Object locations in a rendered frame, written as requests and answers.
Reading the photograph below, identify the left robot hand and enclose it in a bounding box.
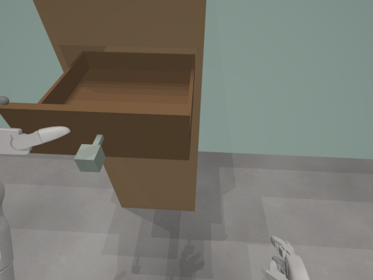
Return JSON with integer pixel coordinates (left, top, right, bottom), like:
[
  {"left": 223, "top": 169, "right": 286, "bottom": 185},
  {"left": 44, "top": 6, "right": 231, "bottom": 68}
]
[{"left": 0, "top": 126, "right": 70, "bottom": 155}]

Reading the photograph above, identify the drawer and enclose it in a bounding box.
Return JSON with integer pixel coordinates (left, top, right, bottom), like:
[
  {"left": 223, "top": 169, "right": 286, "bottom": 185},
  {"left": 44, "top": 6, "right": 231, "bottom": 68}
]
[{"left": 0, "top": 51, "right": 195, "bottom": 160}]

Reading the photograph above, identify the handle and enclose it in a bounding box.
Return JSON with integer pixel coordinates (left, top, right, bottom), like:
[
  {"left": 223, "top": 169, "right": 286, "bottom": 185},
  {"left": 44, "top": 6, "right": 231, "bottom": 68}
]
[{"left": 74, "top": 135, "right": 105, "bottom": 172}]

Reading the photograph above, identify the left robot forearm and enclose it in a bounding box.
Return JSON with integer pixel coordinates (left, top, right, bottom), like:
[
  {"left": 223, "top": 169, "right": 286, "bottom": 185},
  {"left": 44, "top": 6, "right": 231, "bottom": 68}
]
[{"left": 0, "top": 180, "right": 15, "bottom": 280}]

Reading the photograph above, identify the cabinet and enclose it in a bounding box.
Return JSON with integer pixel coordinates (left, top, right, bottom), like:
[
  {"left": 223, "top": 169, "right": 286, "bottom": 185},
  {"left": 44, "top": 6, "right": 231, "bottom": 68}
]
[{"left": 33, "top": 0, "right": 206, "bottom": 211}]

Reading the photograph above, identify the right robot hand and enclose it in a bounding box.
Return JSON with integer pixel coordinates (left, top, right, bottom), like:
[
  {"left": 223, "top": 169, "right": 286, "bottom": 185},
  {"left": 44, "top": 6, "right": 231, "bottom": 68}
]
[{"left": 266, "top": 236, "right": 310, "bottom": 280}]

